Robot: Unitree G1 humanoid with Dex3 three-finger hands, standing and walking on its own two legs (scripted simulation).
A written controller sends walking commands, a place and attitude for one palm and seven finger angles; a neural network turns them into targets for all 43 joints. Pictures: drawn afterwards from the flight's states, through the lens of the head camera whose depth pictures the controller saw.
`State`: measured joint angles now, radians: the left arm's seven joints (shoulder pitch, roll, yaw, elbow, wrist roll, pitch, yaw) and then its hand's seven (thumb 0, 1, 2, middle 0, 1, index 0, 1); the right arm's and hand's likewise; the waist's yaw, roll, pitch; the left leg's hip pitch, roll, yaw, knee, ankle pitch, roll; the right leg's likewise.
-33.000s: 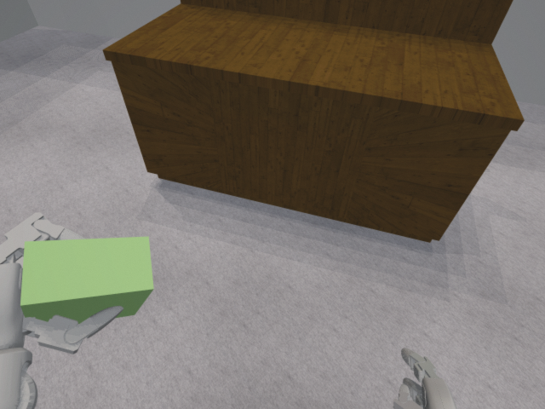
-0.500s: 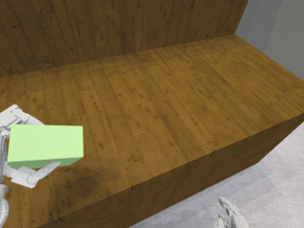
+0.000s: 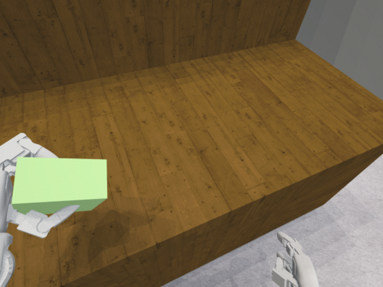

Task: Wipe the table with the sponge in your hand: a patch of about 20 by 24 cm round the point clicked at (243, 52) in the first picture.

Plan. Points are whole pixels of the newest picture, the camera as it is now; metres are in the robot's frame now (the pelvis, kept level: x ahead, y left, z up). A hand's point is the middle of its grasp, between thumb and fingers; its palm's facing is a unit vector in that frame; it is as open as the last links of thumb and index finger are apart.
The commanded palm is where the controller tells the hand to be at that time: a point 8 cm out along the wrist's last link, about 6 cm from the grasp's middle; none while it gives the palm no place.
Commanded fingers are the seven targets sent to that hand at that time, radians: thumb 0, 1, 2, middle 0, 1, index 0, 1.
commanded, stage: shuffle to correct the standing spot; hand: left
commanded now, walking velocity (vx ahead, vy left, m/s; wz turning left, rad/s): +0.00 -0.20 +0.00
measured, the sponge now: (73, 188) +0.23 +0.22 +0.13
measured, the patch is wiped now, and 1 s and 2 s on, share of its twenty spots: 0.00 0.00 0.00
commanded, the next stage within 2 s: none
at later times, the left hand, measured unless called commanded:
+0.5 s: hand (71, 187) +0.22 +0.21 +0.16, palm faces +0.32 -0.85 -0.41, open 9.8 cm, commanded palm +0.16 +0.25 +0.18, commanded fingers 0.00 0.10 1.30 -1.20 -1.60 -1.20 -1.60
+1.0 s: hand (70, 188) +0.22 +0.21 +0.15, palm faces +0.33 -0.85 -0.42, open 9.8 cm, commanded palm +0.16 +0.25 +0.18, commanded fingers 0.00 0.10 1.30 -1.20 -1.60 -1.20 -1.60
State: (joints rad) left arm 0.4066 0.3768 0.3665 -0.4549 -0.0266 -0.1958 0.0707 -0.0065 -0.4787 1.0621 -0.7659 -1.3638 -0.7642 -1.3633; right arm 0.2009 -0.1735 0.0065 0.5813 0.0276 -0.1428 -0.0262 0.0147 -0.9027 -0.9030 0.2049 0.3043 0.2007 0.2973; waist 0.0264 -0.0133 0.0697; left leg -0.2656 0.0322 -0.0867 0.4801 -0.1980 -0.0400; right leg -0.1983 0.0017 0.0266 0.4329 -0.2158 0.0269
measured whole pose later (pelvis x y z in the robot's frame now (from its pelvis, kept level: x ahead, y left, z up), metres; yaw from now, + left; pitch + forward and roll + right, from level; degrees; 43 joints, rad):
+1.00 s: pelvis +0.01 -0.04 -0.01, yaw +1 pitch -1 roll -2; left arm 0.46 0.40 0.39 -0.53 -0.08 -0.15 0.06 -0.01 -0.48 1.06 -0.77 -1.36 -0.76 -1.36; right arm 0.21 -0.18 -0.01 0.56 0.03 -0.08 0.00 0.01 -0.90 -0.90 0.21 0.30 0.20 0.30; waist 0.00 0.01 0.06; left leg -0.33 0.09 -0.13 0.60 -0.27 -0.08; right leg -0.25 0.07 -0.02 0.54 -0.28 -0.03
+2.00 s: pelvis +0.01 -0.04 -0.01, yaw +1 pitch -1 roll -2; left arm 0.47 0.40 0.38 -0.54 -0.08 -0.14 0.07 -0.01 -0.48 1.06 -0.77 -1.36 -0.76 -1.36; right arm 0.22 -0.20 -0.02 0.56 0.03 -0.08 0.00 0.01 -0.90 -0.90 0.20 0.30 0.20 0.30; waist 0.00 0.02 0.06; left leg -0.33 0.10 -0.15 0.60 -0.27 -0.09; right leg -0.25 0.07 -0.04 0.55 -0.29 -0.04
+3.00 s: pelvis +0.01 -0.04 -0.01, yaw +2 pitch +0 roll -3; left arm 0.48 0.40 0.38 -0.53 -0.08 -0.12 0.08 -0.01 -0.48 1.06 -0.77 -1.36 -0.76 -1.36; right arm 0.23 -0.20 -0.01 0.56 0.03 -0.07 0.00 0.01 -0.90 -0.90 0.20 0.30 0.20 0.30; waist 0.00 0.03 0.05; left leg -0.35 0.09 -0.16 0.62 -0.28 -0.08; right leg -0.25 0.07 -0.05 0.55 -0.30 -0.03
